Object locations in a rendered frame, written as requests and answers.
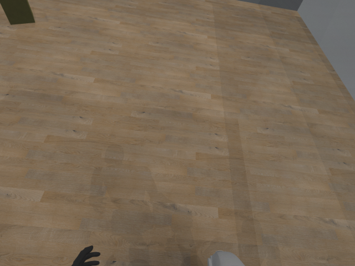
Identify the carton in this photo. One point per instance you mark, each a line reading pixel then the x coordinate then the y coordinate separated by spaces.
pixel 17 11

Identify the robot left hand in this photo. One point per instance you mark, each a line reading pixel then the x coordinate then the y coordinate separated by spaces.
pixel 84 255

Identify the robot right thigh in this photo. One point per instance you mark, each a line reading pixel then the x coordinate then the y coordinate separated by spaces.
pixel 224 259

